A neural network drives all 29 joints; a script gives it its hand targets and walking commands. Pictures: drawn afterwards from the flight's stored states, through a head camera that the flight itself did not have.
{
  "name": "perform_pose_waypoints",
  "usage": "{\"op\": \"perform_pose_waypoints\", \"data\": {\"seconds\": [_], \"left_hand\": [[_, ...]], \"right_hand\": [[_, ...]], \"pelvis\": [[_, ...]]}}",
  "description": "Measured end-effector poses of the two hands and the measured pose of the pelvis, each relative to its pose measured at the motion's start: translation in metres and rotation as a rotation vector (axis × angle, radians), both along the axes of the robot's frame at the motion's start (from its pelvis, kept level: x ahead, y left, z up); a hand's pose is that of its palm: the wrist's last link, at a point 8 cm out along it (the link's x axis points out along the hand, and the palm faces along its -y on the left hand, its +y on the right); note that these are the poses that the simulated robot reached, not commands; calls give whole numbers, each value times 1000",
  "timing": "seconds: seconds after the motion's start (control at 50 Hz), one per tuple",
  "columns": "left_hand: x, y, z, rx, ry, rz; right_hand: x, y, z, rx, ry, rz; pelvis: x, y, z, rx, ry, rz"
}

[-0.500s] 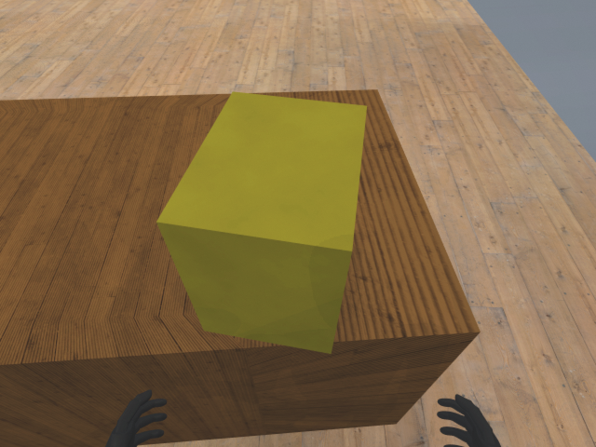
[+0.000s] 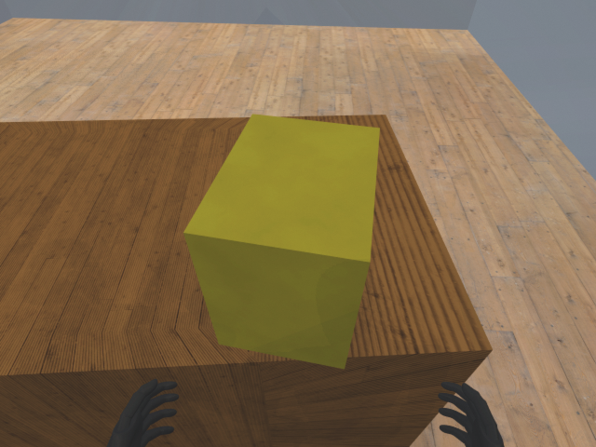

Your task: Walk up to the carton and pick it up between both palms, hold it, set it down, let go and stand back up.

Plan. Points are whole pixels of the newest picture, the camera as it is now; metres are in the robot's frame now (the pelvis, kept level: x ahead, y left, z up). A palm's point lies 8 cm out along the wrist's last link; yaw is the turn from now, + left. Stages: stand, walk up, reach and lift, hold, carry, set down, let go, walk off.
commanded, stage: reach and lift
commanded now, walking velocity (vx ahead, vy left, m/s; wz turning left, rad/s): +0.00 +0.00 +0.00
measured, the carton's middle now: (297, 238) +0.44 +0.05 +0.03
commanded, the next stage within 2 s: none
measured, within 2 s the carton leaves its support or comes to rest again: neither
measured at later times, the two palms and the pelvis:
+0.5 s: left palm (110, 428) +0.16 +0.26 -0.01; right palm (462, 425) +0.17 -0.16 -0.01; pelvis +0.01 +0.00 +0.00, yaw +2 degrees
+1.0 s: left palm (117, 356) +0.22 +0.26 +0.04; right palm (462, 365) +0.23 -0.16 +0.03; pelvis +0.02 +0.01 +0.00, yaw +2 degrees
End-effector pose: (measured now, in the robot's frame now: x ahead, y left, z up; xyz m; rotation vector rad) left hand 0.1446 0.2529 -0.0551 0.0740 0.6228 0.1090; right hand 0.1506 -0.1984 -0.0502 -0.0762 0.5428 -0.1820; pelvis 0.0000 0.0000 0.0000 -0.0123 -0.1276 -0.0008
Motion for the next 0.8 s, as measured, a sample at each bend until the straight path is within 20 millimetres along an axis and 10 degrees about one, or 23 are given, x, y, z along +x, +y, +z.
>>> {"op": "perform_pose_waypoints", "data": {"seconds": [0.8], "left_hand": [[37, 13, 66, -34, -287, -84]], "right_hand": [[53, 38, 55, 71, -256, -97]], "pelvis": [[17, 5, -3, -22, 31, 42]]}}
